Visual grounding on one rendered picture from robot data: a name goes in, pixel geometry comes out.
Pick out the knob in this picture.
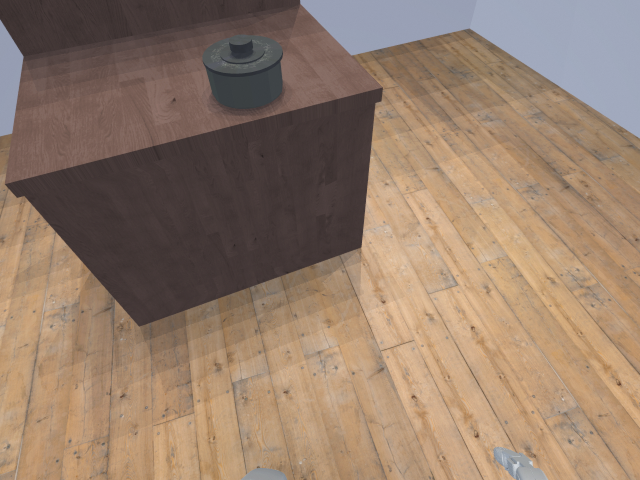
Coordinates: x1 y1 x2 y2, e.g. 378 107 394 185
229 34 253 53

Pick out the right robot hand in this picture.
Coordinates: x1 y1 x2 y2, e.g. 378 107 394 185
493 447 548 480

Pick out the pot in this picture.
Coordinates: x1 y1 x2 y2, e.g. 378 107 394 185
206 62 283 109

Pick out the lid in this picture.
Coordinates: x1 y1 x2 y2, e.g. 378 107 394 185
202 35 283 77

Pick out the table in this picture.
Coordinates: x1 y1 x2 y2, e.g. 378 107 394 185
0 0 383 327

